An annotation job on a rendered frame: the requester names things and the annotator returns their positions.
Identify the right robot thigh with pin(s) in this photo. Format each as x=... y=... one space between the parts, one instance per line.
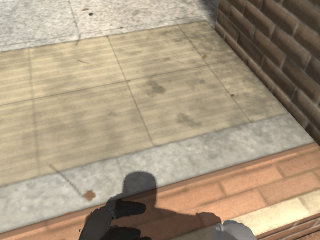
x=232 y=231

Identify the robot left hand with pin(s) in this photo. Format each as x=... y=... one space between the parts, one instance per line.
x=98 y=225

